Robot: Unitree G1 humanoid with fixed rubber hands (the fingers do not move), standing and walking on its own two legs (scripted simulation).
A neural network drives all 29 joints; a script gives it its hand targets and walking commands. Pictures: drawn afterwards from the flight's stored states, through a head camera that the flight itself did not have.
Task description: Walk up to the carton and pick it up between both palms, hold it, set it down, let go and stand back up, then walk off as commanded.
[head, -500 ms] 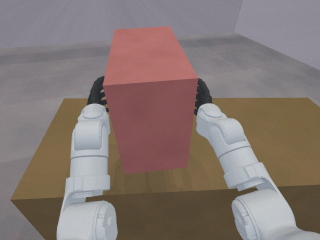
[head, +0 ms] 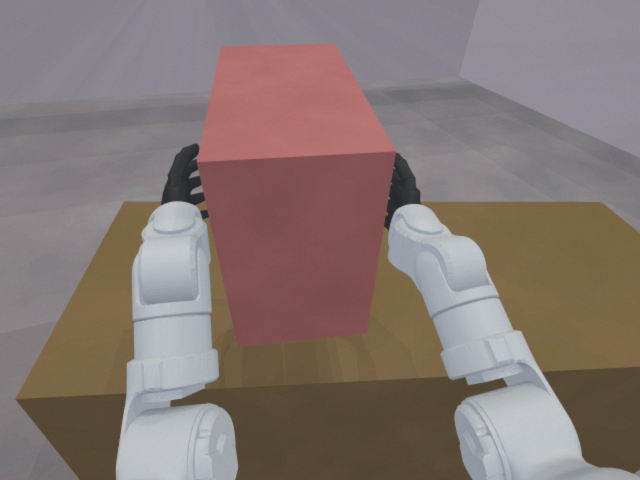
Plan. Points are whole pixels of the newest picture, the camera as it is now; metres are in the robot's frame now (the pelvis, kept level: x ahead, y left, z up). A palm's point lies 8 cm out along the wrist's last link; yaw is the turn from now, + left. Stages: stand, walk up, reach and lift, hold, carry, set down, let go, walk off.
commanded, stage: hold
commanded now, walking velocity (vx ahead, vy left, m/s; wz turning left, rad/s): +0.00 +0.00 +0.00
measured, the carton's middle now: (290, 183) +0.44 +0.02 +0.21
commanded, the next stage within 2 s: set down in 1.40 s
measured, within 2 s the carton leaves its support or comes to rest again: neither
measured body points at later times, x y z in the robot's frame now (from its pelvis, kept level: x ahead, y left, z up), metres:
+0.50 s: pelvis -0.02 -0.01 +0.00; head -0.08 +0.02 +0.44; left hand +0.38 +0.15 +0.24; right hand +0.38 -0.11 +0.24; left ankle +0.00 +0.13 -0.75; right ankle +0.02 -0.13 -0.75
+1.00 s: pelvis +0.01 +0.00 +0.00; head -0.05 +0.03 +0.44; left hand +0.39 +0.16 +0.23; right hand +0.39 -0.10 +0.23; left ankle +0.00 +0.13 -0.75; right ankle +0.02 -0.13 -0.75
